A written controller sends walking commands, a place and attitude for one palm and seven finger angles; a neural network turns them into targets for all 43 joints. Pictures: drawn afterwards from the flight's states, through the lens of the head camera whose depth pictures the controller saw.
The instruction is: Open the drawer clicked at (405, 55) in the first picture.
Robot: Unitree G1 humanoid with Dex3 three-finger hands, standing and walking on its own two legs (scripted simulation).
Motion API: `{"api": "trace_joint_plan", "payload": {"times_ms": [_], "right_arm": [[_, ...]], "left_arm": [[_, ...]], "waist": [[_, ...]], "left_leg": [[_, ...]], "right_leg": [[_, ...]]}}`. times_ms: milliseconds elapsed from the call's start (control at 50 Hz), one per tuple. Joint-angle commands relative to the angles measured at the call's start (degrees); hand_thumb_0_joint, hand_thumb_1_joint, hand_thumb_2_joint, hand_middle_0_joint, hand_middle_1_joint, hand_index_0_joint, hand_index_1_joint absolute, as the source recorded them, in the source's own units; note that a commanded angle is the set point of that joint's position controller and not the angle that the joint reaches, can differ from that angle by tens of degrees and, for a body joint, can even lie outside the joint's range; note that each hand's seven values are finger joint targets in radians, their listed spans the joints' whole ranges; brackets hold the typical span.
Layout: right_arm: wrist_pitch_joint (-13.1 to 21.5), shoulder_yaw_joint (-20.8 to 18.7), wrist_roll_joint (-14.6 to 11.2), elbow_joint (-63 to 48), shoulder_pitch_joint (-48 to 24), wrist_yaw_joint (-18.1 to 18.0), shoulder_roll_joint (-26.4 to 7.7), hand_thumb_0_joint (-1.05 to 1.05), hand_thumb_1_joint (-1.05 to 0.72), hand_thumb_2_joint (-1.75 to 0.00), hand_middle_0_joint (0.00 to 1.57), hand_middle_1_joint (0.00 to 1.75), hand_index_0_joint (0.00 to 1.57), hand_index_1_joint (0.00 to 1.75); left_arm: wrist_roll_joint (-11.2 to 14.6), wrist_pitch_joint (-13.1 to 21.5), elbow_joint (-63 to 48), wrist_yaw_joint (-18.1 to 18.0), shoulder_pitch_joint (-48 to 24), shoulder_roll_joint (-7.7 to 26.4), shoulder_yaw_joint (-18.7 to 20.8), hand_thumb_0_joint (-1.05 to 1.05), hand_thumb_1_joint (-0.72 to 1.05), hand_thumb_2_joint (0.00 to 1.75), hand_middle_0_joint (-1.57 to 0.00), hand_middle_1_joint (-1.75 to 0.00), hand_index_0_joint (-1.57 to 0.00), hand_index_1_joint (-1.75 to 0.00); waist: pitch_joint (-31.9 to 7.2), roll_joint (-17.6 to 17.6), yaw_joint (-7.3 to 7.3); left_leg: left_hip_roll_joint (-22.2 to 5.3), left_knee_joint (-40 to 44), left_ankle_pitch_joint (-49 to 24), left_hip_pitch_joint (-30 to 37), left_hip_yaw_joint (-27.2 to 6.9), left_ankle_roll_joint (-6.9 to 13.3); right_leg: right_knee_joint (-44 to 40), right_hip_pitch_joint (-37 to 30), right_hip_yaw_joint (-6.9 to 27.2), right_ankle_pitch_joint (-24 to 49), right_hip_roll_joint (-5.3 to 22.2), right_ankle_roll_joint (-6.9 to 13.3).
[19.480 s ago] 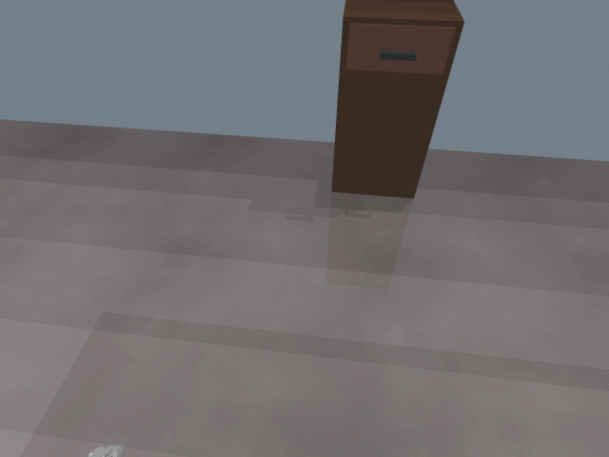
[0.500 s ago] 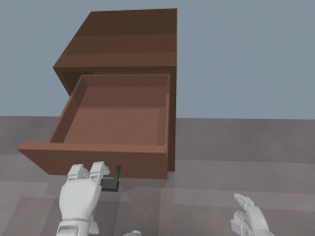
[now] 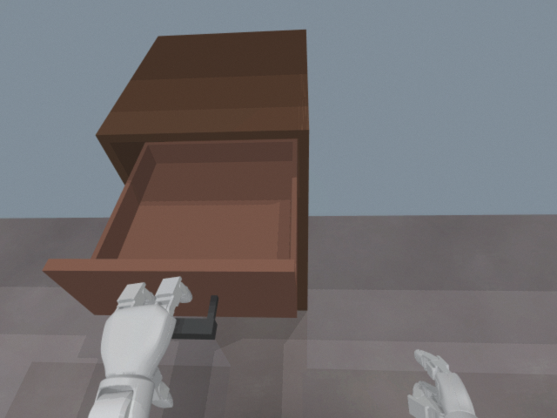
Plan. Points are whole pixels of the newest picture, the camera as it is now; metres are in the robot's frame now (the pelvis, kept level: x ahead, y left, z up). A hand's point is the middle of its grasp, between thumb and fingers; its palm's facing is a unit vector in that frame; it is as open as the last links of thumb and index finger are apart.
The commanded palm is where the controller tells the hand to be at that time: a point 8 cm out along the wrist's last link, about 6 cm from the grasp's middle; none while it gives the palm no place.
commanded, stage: lift the hand off the handle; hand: left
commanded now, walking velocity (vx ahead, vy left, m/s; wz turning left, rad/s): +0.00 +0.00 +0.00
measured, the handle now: (176, 314) +0.27 +0.19 -0.02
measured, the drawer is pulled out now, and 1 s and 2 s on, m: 0.29 0.29 0.29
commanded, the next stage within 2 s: draw the hand back to the body in 0.94 s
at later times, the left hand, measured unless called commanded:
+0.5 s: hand (133, 321) +0.22 +0.20 +0.07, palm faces +0.09 -0.19 -0.98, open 13.8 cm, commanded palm +0.19 +0.20 +0.14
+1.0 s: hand (119, 306) +0.22 +0.20 +0.13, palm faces +0.09 -0.19 -0.98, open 13.9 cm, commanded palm +0.19 +0.20 +0.18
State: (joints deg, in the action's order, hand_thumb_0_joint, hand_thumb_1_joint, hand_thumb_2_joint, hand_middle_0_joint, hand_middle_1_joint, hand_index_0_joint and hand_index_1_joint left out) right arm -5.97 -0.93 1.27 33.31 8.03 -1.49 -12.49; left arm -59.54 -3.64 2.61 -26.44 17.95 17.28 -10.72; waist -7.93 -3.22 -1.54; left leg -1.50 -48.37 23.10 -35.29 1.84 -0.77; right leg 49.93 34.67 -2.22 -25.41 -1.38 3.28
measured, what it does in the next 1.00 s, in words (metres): stands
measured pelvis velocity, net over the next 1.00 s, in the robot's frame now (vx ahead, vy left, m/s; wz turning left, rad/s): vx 0.01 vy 0.01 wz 0.00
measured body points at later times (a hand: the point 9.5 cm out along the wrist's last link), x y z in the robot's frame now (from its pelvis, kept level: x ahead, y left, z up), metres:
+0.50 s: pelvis +0.02 +0.01 +0.02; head +0.02 -0.03 +0.47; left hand +0.21 +0.21 +0.13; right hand +0.25 -0.17 -0.07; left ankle +0.01 +0.13 -0.70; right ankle -0.01 -0.08 -0.70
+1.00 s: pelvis +0.01 +0.01 +0.03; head +0.00 -0.04 +0.48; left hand +0.21 +0.20 +0.18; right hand +0.24 -0.18 -0.05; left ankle +0.01 +0.13 -0.70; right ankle -0.01 -0.08 -0.70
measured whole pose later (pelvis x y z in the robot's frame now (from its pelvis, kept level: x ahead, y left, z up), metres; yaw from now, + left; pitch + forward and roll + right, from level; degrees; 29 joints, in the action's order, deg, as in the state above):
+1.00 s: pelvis +0.01 +0.01 +0.03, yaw +0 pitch +1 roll +0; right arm -7.2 1.4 -0.6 31.0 5.9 2.6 -13.3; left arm -53.3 -8.4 -23.1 -6.6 21.8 22.1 -9.3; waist -4.7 -6.2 -5.3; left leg -0.7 -33.0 17.7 -16.7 2.0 0.0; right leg 33.6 15.6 -1.8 -19.5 -1.1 2.2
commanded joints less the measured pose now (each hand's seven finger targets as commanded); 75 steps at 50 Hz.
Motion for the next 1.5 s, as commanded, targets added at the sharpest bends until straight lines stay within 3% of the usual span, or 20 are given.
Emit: {"api": "trace_joint_plan", "payload": {"times_ms": [0, 60, 240, 300, 340, 460, 580, 700, 760, 800, 860, 920, 1000, 1020, 1100, 1220, 1360, 1400, 1420, 1480], "right_arm": [[3.0, -1.8, -0.2, -10.2, -8.5, 0.6, -5.3, 0.0, -0.9, -0.9, 0.2, 0.3, 0.2, 0.3], [3.2, -1.8, -0.4, -10.3, -8.9, 1.0, -5.3, 0.0, -0.9, -0.9, 0.2, 0.3, 0.2, 0.3], [3.0, -1.1, -0.5, -11.5, -9.4, 2.4, -5.0, 0.0, -0.9, -0.9, 0.2, 0.3, 0.2, 0.3], [3.0, -0.9, -0.6, -11.6, -9.6, 2.6, -4.8, 0.0, -0.9, -0.9, 0.2, 0.3, 0.2, 0.3], [3.1, -0.9, -0.5, -11.7, -9.6, 3.1, -4.4, 0.0, -0.9, -0.9, 0.2, 0.3, 0.2, 0.3], [2.8, -0.1, -0.8, -12.3, -10.2, 3.8, -4.4, 0.0, -0.9, -0.9, 0.2, 0.3, 0.2, 0.3], [2.5, 0.0, -1.1, -12.9, -10.9, 4.3, -4.3, 0.0, -0.9, -0.9, 0.2, 0.3, 0.2, 0.3], [2.3, 0.7, -1.7, -12.8, -12.6, 4.1, -4.6, 0.0, -0.9, -0.9, 0.2, 0.3, 0.2, 0.3], [2.0, 0.4, -1.6, -12.7, -11.8, 4.1, -4.4, 0.0, -0.9, -0.9, 0.2, 0.3, 0.2, 0.3], [2.2, 0.8, -2.1, -12.9, -13.9, 3.8, -4.6, 0.0, -0.9, -0.9, 0.2, 0.3, 0.2, 0.3], [2.1, 0.4, -2.0, -12.6, -12.1, 4.0, -4.6, 0.0, -0.9, -0.9, 0.2, 0.3, 0.2, 0.3], [2.0, 1.0, -2.3, -12.9, -12.5, 4.3, -4.7, 0.0, -0.9, -0.9, 0.2, 0.3, 0.2, 0.3], [2.2, 1.1, -2.2, -12.9, -14.2, 3.7, -4.9, 0.0, -0.9, -0.9, 0.2, 0.3, 0.2, 0.3], [2.2, 1.0, -1.9, -13.0, -12.7, 3.7, -4.6, 0.0, -0.9, -0.9, 0.2, 0.3, 0.2, 0.3], [2.6, 0.9, -2.3, -12.8, -13.8, 3.2, -5.1, 0.0, -0.9, -0.9, 0.2, 0.3, 0.2, 0.3], [2.9, 0.6, -2.1, -12.6, -12.2, 2.8, -5.4, 0.0, -0.9, -0.9, 0.2, 0.3, 0.2, 0.3], [3.3, 0.3, -1.6, -12.6, -11.0, 2.2, -6.0, 0.0, -0.9, -0.9, 0.2, 0.3, 0.2, 0.3], [3.3, 0.7, -2.2, -13.0, -12.8, 2.2, -6.2, 0.0, -0.9, -0.9, 0.2, 0.3, 0.2, 0.3], [3.0, 0.6, -1.9, -13.0, -11.3, 2.2, -5.8, 0.0, -0.9, -0.9, 0.2, 0.3, 0.2, 0.3], [2.9, 0.4, -2.1, -13.1, -11.3, 2.2, -6.3, 0.0, -0.9, -0.9, 0.2, 0.3, 0.2, 0.3]], "left_arm": [[-0.2, -1.9, -16.3, -2.8, -5.4, 8.6, 8.3, 0.0, -0.5, 0.3, -0.3, -1.2, -0.3, -1.2], [0.5, -2.5, -17.2, -0.8, -3.8, 7.0, 6.1, 0.0, -0.5, 0.3, -0.3, -1.2, -0.3, -1.2], [0.6, -1.8, -24.2, 5.4, -3.4, 6.5, 3.0, 0.0, -0.5, 0.3, -0.3, -1.2, -0.3, -1.2], [0.5, -1.5, -25.8, 6.0, -2.7, 9.1, 6.0, 0.0, -0.5, 0.3, -0.3, -1.2, -0.3, -1.2], [0.8, -1.4, -27.4, 6.6, -2.5, 7.0, 4.1, 0.0, -0.5, 0.3, -0.3, -1.2, -0.3, -1.2], [1.8, -2.6, -30.6, 9.0, 0.9, 9.1, 5.7, 0.0, -0.5, 0.3, -0.3, -1.2, -0.3, -1.2], [2.7, -2.8, -36.6, 12.0, -0.2, 8.8, 4.5, 0.0, -0.5, 0.3, -0.3, -1.2, -0.3, -1.2], [3.8, -3.1, -37.6, 13.5, 0.9, 13.2, 9.4, 0.0, -0.5, 0.3, -0.3, -1.2, -0.3, -1.2], [4.6, -3.4, -38.2, 14.9, -1.2, 10.8, 6.4, 0.0, -0.5, 0.3, -0.3, -1.2, -0.3, -1.2], [5.0, -3.9, -39.5, 15.4, -3.8, 13.4, 8.9, 0.0, -0.5, 0.3, -0.3, -1.2, -0.3, -1.2], [5.7, -4.2, -36.1, 17.2, -0.3, 10.3, 5.9, 0.0, -0.5, 0.3, -0.3, -1.2, -0.3, -1.2], [5.6, -4.4, -35.9, 18.2, -0.4, 11.4, 6.8, 0.0, -0.5, 0.3, -0.3, -1.2, -0.3, -1.2], [5.1, -3.5, -37.5, 17.5, -4.7, 15.0, 10.5, 0.0, -0.5, 0.3, -0.3, -1.2, -0.3, -1.2], [4.9, -3.4, -36.6, 17.7, -3.1, 12.7, 8.3, 0.0, -0.5, 0.3, -0.3, -1.2, -0.3, -1.2], [6.3, -2.1, -37.9, 16.9, -2.1, 16.9, 14.1, 0.0, -0.5, 0.3, -0.3, -1.2, -0.3, -1.2], [7.8, -1.3, -37.8, 17.7, -0.5, 14.8, 12.3, 0.0, -0.5, 0.3, -0.3, -1.2, -0.3, -1.2], [8.2, 0.3, -38.7, 18.3, 2.2, 16.9, 14.7, 0.0, -0.5, 0.3, -0.3, -1.2, -0.3, -1.2], [8.6, 0.2, -39.6, 17.9, 2.6, 19.8, 18.2, 0.0, -0.5, 0.3, -0.3, -1.2, -0.3, -1.2], [8.5, 0.2, -39.5, 18.1, 3.3, 18.2, 16.7, 0.0, -0.5, 0.3, -0.3, -1.2, -0.3, -1.2], [9.1, 0.7, -40.1, 18.0, 3.9, 19.4, 18.5, 0.0, -0.5, 0.3, -0.3, -1.2, -0.3, -1.2]], "waist": [[-10.8, 1.9, -1.68], [-9.4, 4.3, -1.5], [-5.3, 3.1, -2.05], [-6.3, 1.4, -2.97], [-6.3, 1.9, -2.99], [-5.3, 4.2, -3.71], [-5.3, 2.1, -3.63], [-4.1, 3.5, -4.24], [-2.8, 2.5, -3.81], [-2.5, 2.1, -3.9], [-1.1, 2.8, -4.09], [-1.0, 3.7, -4.34], [-1.4, 2.8, -4.45], [-2.0, 1.9, -4.63], [-2.1, 1.5, -4.69], [-0.9, 1.8, -4.02], [-1.9, 2.6, -4.5], [-1.8, 1.4, -4.57], [-2.0, 1.1, -4.74], [-1.6, 1.6, -4.61]], "left_leg": [[3.4, 5.8, -12.3, 10.5, 0.3, 2.8], [3.1, 6.8, -13.1, 11.9, 0.2, 3.0], [2.5, 10.0, -14.7, 16.6, -0.5, 3.1], [2.2, 10.5, -16.6, 18.4, -0.6, 2.8], [2.0, 10.9, -18.0, 19.1, -0.8, 2.8], [1.8, 12.2, -20.1, 19.4, -0.5, 2.8], [1.5, 13.4, -21.6, 22.0, -0.6, 3.0], [1.4, 14.8, -20.9, 22.1, -0.5, 2.8], [1.5, 16.0, -19.8, 22.7, -0.3, 3.0], [1.2, 16.7, -19.2, 23.5, -0.6, 2.8], [1.4, 17.8, -18.9, 23.3, -0.3, 3.0], [1.5, 18.6, -17.9, 22.4, 0.1, 3.0], [1.4, 18.7, -17.5, 23.5, -0.1, 2.8], [1.6, 18.5, -17.9, 23.6, 0.2, 3.0], [1.6, 18.7, -18.5, 24.2, -0.2, 2.7], [1.7, 18.9, -17.4, 24.4, -0.1, 2.9], [1.7, 18.7, -19.7, 25.4, -0.3, 3.0], [1.4, 18.9, -19.6, 25.2, -0.7, 2.6], [1.5, 19.0, -19.6, 24.9, -0.4, 2.8], [1.2, 19.0, -20.4, 25.2, -0.5, 2.6]], "right_leg": [[-11.2, -7.5, 3.2, 17.7, 0.4, -1.1], [-12.0, -8.0, 2.8, 18.8, 0.4, -1.5], [-14.3, -8.3, 1.6, 16.4, 0.3, -1.2], [-14.6, -10.0, 1.8, 17.7, 0.0, -0.7], [-14.3, -10.2, 1.1, 18.4, -0.1, -0.7], [-15.6, -13.3, 1.3, 22.6, 0.1, -1.2], [-17.1, -14.4, 1.1, 22.6, 0.4, -1.2], [-19.5, -17.2, 2.6, 24.0, 0.7, -1.1], [-20.5, -16.7, 1.5, 21.4, 0.9, -1.5], [-21.5, -17.3, 2.4, 20.3, 1.0, -1.3], [-22.4, -17.4, 1.4, 18.9, 0.8, -1.5], [-23.2, -18.8, 1.9, 18.0, 1.1, -1.6], [-24.2, -19.6, 3.3, 18.0, 1.3, -1.3], [-24.1, -19.3, 2.6, 17.6, 1.2, -1.4], [-24.7, -20.6, 3.7, 20.0, 1.4, -1.2], [-25.7, -18.7, 2.8, 17.9, 1.5, -1.7], [-25.3, -19.5, 2.0, 21.1, 1.6, -1.8], [-25.1, -20.2, 2.8, 21.9, 1.7, -1.5], [-25.0, -19.8, 1.7, 20.7, 1.7, -1.7], [-25.0, -19.7, 1.7, 21.6, 2.0, -1.8]]}}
